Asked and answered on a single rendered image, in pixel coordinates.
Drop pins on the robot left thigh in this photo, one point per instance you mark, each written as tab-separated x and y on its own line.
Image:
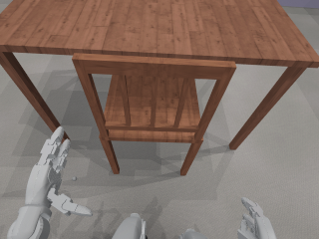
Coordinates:
131	228

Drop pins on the chair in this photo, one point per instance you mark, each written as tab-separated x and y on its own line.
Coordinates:
152	99

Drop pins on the left robot hand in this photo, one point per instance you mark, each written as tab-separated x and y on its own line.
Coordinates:
46	173

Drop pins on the left robot shin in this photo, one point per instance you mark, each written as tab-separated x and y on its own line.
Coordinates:
135	215

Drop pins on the left robot forearm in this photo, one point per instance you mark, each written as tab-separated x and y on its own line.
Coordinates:
32	223

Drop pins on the right robot hand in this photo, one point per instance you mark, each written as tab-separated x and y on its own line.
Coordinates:
260	226

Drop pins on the table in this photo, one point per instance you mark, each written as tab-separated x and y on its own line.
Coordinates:
247	32

